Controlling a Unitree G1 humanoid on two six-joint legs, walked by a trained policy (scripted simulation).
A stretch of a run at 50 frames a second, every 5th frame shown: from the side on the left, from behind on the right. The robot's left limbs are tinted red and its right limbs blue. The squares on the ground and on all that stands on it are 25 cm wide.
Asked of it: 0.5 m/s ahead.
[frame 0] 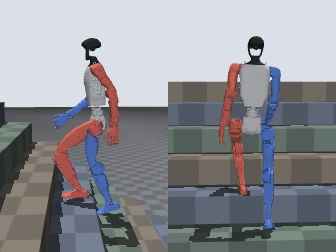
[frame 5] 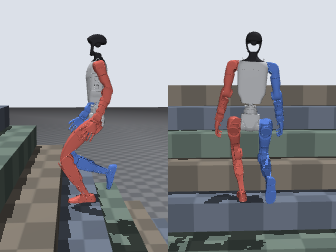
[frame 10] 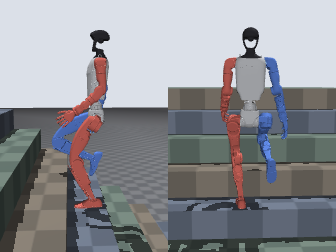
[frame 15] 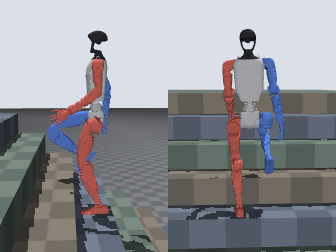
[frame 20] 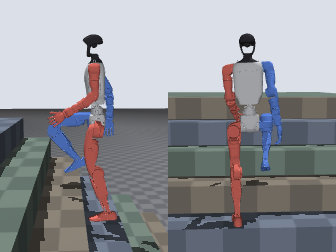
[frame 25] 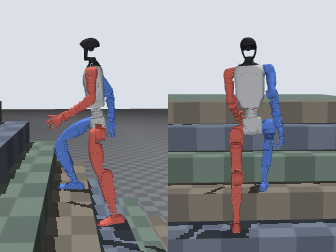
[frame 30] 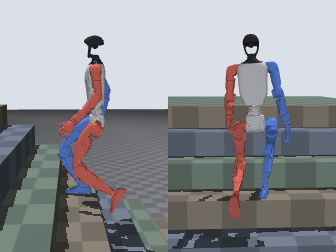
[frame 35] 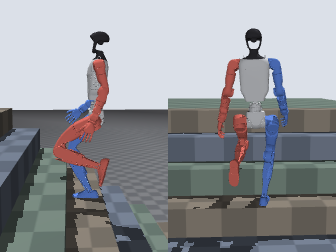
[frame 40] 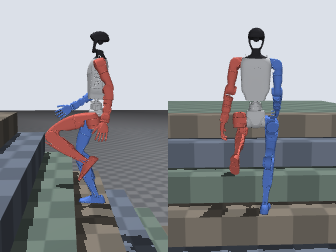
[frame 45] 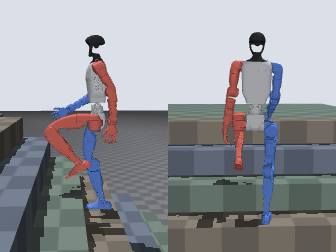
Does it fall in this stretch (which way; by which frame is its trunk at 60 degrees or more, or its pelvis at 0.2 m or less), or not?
no
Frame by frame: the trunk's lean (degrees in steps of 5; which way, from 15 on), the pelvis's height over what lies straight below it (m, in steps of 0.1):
0: 5, 0.8
5: 5, 0.7
10: 5, 0.7
15: 5, 0.8
20: 5, 0.8
25: 5, 0.8
30: 5, 0.6
35: 5, 0.7
40: 5, 0.8
45: 0, 0.8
